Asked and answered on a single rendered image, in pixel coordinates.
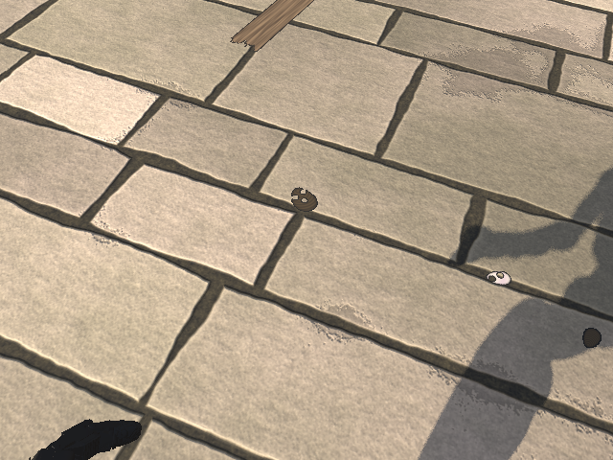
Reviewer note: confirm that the left robot hand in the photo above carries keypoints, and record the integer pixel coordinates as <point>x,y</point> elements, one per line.
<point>86,439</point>

